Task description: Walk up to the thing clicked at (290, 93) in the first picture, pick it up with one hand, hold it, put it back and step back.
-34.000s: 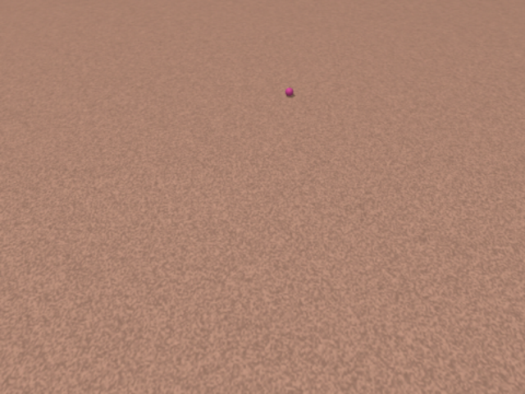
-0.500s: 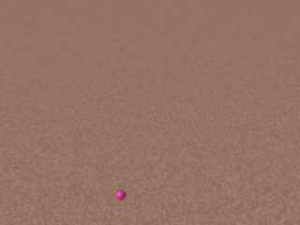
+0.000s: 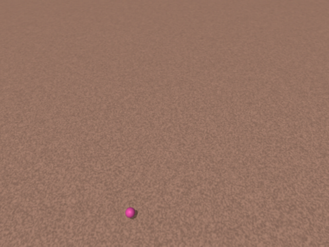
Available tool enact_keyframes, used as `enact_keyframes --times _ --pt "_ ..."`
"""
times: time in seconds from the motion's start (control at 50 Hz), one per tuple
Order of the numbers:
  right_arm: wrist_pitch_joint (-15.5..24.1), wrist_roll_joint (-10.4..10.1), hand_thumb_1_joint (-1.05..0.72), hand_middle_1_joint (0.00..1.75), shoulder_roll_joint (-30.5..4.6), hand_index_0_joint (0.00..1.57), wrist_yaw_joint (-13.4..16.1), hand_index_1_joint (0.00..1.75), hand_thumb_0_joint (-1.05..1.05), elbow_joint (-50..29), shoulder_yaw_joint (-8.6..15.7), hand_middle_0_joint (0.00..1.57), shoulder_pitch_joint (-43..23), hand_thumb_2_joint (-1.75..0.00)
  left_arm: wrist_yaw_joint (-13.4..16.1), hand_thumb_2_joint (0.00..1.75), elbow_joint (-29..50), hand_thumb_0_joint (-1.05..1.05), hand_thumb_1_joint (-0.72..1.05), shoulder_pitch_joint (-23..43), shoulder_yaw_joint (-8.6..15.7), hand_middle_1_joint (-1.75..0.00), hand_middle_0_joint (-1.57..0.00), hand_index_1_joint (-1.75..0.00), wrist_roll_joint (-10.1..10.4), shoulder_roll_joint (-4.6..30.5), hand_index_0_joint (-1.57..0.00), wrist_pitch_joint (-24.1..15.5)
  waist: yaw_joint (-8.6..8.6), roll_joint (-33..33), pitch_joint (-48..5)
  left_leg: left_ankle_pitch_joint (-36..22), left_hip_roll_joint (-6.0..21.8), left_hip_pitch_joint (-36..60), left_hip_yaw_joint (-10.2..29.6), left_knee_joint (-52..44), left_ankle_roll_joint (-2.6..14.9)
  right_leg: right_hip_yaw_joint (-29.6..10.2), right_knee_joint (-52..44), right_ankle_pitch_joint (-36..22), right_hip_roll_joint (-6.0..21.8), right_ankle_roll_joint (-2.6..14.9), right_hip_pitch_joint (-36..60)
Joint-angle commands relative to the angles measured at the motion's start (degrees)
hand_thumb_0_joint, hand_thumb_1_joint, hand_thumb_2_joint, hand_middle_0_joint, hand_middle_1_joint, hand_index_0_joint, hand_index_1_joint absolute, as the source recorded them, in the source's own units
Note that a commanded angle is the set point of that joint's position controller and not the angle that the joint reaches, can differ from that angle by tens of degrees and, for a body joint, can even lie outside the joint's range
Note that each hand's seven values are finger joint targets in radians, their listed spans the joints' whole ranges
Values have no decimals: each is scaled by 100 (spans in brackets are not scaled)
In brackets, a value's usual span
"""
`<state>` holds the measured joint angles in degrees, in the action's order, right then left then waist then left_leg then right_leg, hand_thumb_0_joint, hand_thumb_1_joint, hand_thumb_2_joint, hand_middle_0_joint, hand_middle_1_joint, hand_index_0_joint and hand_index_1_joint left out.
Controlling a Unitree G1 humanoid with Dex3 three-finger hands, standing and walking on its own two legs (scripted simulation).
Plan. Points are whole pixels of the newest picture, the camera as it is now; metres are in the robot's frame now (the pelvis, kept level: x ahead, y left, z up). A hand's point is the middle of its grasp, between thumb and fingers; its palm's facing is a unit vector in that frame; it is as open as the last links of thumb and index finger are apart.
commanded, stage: stand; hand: left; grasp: from above
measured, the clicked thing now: (130, 212) +0.43 +0.24 -0.75
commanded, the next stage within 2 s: step back in 0.36 s
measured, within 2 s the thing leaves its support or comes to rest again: neither
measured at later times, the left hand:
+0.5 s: hand out of the picture +0.07 +0.26 -0.16, palm faces +0.01 -0.93 -0.37, open 7.4 cm
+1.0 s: hand out of the picture +0.03 +0.29 -0.18, palm faces -0.12 -0.92 -0.37, open 7.4 cm
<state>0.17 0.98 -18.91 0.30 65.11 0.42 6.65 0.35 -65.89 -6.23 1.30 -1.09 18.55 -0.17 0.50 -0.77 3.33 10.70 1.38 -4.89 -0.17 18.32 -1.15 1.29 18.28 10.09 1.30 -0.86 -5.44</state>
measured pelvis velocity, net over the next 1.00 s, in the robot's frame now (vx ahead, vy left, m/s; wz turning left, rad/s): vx -0.10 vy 0.04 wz -0.08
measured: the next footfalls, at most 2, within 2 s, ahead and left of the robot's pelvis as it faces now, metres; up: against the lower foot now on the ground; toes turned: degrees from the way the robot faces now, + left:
right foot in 1.10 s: -0.10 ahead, -0.10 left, +0.00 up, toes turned -2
left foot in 1.46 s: -0.19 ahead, +0.15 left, +0.00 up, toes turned -5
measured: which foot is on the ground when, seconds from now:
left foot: down 0.00-1.00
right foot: down 0.00-0.68, up 0.70-1.00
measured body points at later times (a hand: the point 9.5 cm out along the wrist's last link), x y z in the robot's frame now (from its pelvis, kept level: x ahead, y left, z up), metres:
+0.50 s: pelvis -0.02 +0.00 -0.01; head +0.03 +0.00 +0.44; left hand +0.07 +0.31 -0.13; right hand +0.07 -0.31 -0.14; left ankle -0.01 +0.13 -0.75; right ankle +0.00 -0.13 -0.75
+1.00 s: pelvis -0.10 +0.04 -0.02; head -0.02 +0.05 +0.42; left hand +0.04 +0.34 -0.16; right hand -0.04 -0.28 -0.14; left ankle -0.06 +0.13 -0.75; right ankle -0.15 -0.10 -0.70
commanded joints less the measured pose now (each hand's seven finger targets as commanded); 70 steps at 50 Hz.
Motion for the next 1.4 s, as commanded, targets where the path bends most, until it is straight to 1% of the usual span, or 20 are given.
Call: enact_keyframes --times 0.0,0.3,0.34,0.42,0.5,0.56,0.6,0.64,0.66,0.68,0.72,0.8,0.96,1.02,1.08,1.1,1.12,1.14,1.22,1.38 --pt "149 -7 -90 30 -1190 20 69 30 0 -308 212 20 -242 -90 69 90 351 0 90 250 198 -30 -20 -30 33 1168 -20 -161 -55 43 -484 -940 621 -11 462 -233 202 -498 -240 -961 650 157 120" --pt "158 2 -90 30 -1200 20 48 30 0 -327 189 20 -202 -90 50 90 385 0 90 229 189 -30 -20 -30 46 1220 -20 -152 -35 72 -420 -757 621 -79 472 -332 188 -492 -246 -748 646 180 84" --pt "50 -57 -90 30 -1536 20 19 30 0 -467 324 20 -420 -90 71 90 565 0 90 187 415 -30 -20 -30 148 1701 -20 -105 -8 142 95 -1591 536 -419 534 264 312 -582 238 -1861 573 192 -353" --pt "-57 -131 -90 30 -1371 20 2 30 0 -673 365 20 -140 -90 116 90 869 0 90 132 464 -30 -20 -30 163 1599 -20 -57 -105 257 -603 -1893 452 -321 326 882 373 -598 557 -2224 645 447 -180" --pt "-180 -114 -90 30 -1330 20 -21 30 0 -875 425 20 -104 -90 113 90 1198 0 90 283 501 -30 -20 -30 91 1772 -20 28 -100 611 -771 -550 -33 -420 31 1856 320 -1240 316 -1808 1221 979 -704" --pt "-278 -66 -90 30 -1254 20 -79 30 0 -971 494 20 237 -90 117 90 1510 0 90 614 560 -30 -20 -30 -30 1947 -20 72 -164 1206 -703 1702 -354 -596 112 2978 344 -1643 291 -1679 1790 1476 -1213" --pt "-267 -97 -90 30 -1273 20 -111 30 0 -965 530 20 676 -90 120 90 1709 0 90 959 552 -30 -20 -30 -54 1916 -20 100 -416 1369 -676 1456 -141 -482 293 2528 437 -1378 627 -1425 1647 1232 -1381" --pt "-171 -27 -90 30 -1555 20 -72 30 0 -1062 592 20 539 -90 119 90 1794 0 90 873 451 -30 -20 -30 13 1554 -20 167 -387 72 -494 -1202 585 -865 950 911 613 -514 1992 -673 514 592 -1299" --pt "-122 25 -90 30 -1970 20 -53 30 0 -1146 685 20 360 -90 141 90 1841 0 90 790 406 -30 -20 -30 60 1270 -20 201 -308 -902 -319 -2402 1345 -630 2062 188 803 -313 2921 714 -500 269 -1894" --pt "-73 103 -90 30 -2078 20 -18 30 0 -1211 723 20 392 -90 192 90 1799 0 90 574 428 -30 -20 -30 33 1271 -20 265 -247 -891 -429 -2882 1682 -313 2441 192 1054 -877 3633 2408 -734 276 -2227" --pt "-57 128 -90 30 -2044 20 44 30 0 -1365 713 20 269 -90 222 90 1783 0 90 184 391 -30 -20 -30 33 1211 -20 298 -170 -907 -528 -3926 1639 -142 2078 507 945 -1160 4277 2536 -801 275 -2431" --pt "-19 125 -90 30 -1666 20 161 30 0 -1665 638 20 -247 -90 205 90 1733 0 90 -111 472 -30 -20 -30 60 1402 -20 307 94 -822 -607 -3207 1251 85 1359 865 1283 -1318 5082 1816 -729 206 -2549" --pt "-40 33 -90 30 -1657 20 205 30 0 -1773 679 20 491 -90 132 90 2129 0 90 16 539 -30 -20 -30 8 1292 -20 173 -346 -646 -751 -3137 1398 845 1295 1199 1494 -820 3286 1872 -408 -41 -2287" --pt "-96 9 -90 30 -1732 20 157 30 0 -1906 664 20 196 -90 102 90 1999 0 90 -364 578 -30 -20 -30 -12 1277 -20 127 -162 -811 -880 -2493 1270 254 1094 1423 1306 -446 1955 1432 -250 66 -1409" --pt "-159 -95 -90 30 -1575 20 112 30 0 -1988 586 20 -98 -90 118 90 1798 0 90 -787 645 -30 -20 -30 -100 1423 -20 50 84 -283 -919 -1118 885 -1004 790 1940 788 -694 682 -525 -85 313 -99" --pt "-168 -137 -90 30 -1391 20 98 30 0 -2052 529 20 -120 -90 117 90 1857 0 90 -755 746 -30 -20 -30 -150 1806 -20 37 69 711 -791 81 256 -1914 530 2581 436 -1968 544 -1027 749 677 74" --pt "-203 -148 -90 30 -1251 20 137 30 0 -2053 511 20 -221 -90 87 90 2029 0 90 -390 802 -30 -20 -30 -63 2169 -20 75 190 1615 -417 2237 -669 -2089 119 3762 182 -2996 82 -1173 1804 1687 -802" --pt "-250 -80 -90 30 -1411 20 188 30 0 -1957 607 20 -145 -90 95 90 2248 0 90 -39 816 -30 -20 -30 -142 2321 -20 44 178 1634 -79 2763 -571 -1719 706 4854 94 -3537 -47 -1195 2232 2065 -1789" --pt "-196 -172 -90 30 -1364 20 142 30 0 -1663 497 20 379 -90 144 90 2416 0 90 251 687 -30 -20 -30 -61 1523 -20 51 -128 838 -146 1876 -888 -2154 913 5116 58 -1580 580 -2026 1043 1292 -918" --pt "-42 -43 -90 30 -1294 20 163 30 0 -1796 456 20 649 -90 157 90 2595 0 90 -152 669 -30 -20 -30 -65 1572 -20 208 53 1342 -876 1348 -181 -1611 317 1471 61 -1476 1475 -2316 1098 1175 477"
